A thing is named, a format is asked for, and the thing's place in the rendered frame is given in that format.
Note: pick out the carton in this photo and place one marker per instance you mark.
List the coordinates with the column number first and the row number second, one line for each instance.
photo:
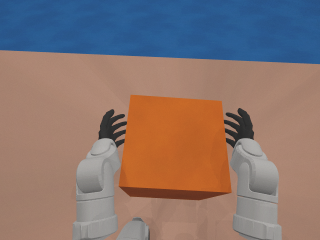
column 175, row 148

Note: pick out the robot left hand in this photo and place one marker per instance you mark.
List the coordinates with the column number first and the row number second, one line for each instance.
column 107, row 130

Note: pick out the left robot forearm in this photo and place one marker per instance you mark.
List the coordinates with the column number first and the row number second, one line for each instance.
column 95, row 209

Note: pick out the left robot thigh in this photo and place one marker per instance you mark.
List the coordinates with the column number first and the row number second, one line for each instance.
column 134, row 230

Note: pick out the right robot forearm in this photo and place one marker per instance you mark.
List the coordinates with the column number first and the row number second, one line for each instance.
column 256, row 216

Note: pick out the left robot shin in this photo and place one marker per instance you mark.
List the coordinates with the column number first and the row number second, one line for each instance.
column 137, row 219

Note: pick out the robot right hand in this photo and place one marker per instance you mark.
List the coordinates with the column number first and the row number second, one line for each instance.
column 244, row 129

